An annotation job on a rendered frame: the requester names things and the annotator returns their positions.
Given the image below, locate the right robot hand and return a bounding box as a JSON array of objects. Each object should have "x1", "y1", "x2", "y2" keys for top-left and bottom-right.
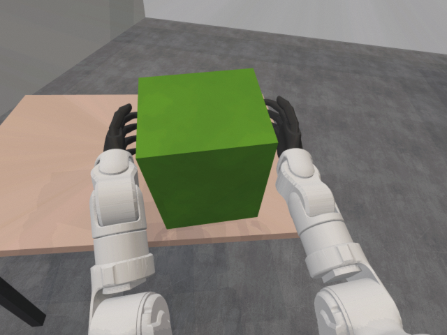
[{"x1": 264, "y1": 96, "x2": 302, "y2": 157}]

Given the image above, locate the left robot hand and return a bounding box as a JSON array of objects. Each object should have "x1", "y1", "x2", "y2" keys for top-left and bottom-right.
[{"x1": 103, "y1": 103, "x2": 138, "y2": 155}]

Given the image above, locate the robot left upper arm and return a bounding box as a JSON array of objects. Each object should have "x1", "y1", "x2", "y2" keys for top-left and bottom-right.
[{"x1": 89, "y1": 291, "x2": 173, "y2": 335}]

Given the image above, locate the robot right upper arm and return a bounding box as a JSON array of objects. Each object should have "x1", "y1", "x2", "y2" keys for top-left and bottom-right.
[{"x1": 314, "y1": 278, "x2": 429, "y2": 335}]

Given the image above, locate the left robot forearm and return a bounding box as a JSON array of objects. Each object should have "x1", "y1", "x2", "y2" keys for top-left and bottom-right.
[{"x1": 88, "y1": 149, "x2": 155, "y2": 335}]

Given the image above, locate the table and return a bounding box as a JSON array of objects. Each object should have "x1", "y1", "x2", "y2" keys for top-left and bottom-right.
[{"x1": 0, "y1": 95, "x2": 300, "y2": 327}]

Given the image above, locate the carton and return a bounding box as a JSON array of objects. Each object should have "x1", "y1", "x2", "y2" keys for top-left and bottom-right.
[{"x1": 135, "y1": 68, "x2": 278, "y2": 229}]

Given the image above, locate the right robot forearm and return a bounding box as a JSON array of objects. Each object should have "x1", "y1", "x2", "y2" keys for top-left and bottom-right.
[{"x1": 275, "y1": 148, "x2": 403, "y2": 328}]

